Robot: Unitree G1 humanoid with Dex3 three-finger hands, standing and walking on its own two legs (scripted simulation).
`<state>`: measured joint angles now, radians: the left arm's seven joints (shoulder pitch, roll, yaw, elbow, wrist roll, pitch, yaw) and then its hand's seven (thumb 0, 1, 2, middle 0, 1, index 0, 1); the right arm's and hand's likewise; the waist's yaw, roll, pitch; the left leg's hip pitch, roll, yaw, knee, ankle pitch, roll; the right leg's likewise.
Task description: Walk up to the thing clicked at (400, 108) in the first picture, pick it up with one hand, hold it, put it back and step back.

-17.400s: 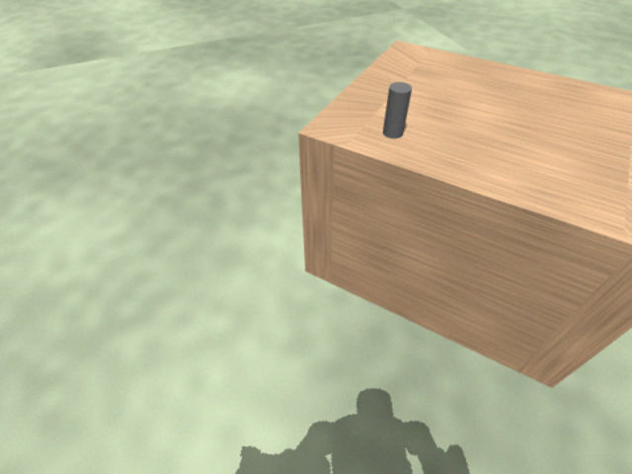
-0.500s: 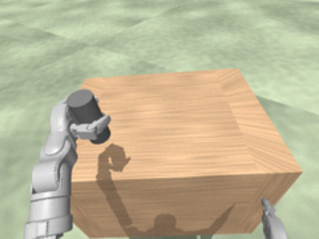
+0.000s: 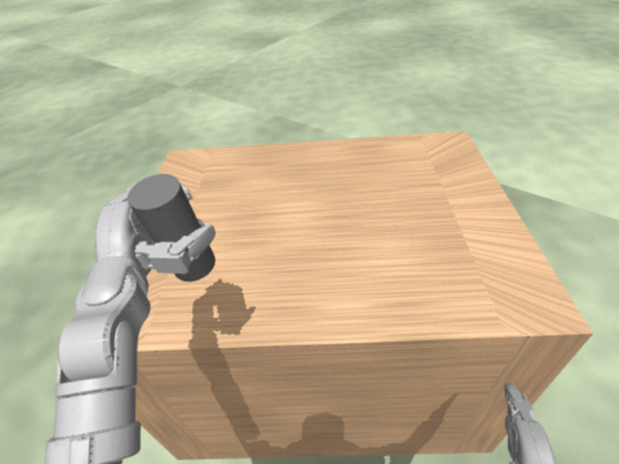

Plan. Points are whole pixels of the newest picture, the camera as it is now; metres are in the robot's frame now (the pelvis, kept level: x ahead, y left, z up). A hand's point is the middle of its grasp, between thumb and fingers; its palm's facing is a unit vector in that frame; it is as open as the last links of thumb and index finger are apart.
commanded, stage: hold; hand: left
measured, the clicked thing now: (176, 231) +0.34 +0.17 +0.19
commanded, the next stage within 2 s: crouch in 0.84 s
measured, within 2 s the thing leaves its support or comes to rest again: neither
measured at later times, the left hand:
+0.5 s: hand (175, 237) +0.33 +0.18 +0.18, palm faces +0.20 -0.98 +0.01, open 8.4 cm
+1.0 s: hand (172, 243) +0.33 +0.18 +0.18, palm faces +0.21 -0.98 +0.01, open 8.4 cm
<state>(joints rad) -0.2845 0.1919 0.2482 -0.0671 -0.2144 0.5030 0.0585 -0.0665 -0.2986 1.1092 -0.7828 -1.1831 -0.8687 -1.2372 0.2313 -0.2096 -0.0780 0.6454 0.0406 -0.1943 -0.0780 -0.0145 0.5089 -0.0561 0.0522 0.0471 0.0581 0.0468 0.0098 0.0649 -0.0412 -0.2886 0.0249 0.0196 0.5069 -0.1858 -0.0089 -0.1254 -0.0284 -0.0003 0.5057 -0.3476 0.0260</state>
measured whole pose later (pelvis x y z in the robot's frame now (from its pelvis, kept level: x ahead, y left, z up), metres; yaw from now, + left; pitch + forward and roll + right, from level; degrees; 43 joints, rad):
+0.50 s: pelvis +0.00 +0.00 +0.00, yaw +0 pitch -2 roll +0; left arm -0.24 0.19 0.24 -0.10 -0.21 0.48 0.05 -0.07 -0.30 1.11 -0.78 -1.19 -0.86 -1.25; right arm 0.23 -0.21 -0.07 0.65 0.04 -0.20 -0.08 -0.01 0.51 -0.06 0.05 0.05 0.06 0.05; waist 0.01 0.06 -0.04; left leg -0.29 0.03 0.02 0.51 -0.19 -0.01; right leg -0.12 -0.03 0.00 0.51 -0.35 0.03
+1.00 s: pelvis +0.00 +0.00 +0.00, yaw +0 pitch -2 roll +0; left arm -0.20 0.19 0.23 -0.13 -0.20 0.46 0.06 -0.07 -0.30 1.11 -0.78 -1.19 -0.86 -1.25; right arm 0.23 -0.21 -0.07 0.66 0.04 -0.20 -0.08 -0.01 0.51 -0.06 0.05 0.05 0.06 0.05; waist 0.01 0.06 -0.03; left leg -0.29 0.03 0.02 0.51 -0.19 -0.01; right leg -0.12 -0.03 0.00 0.50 -0.34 0.03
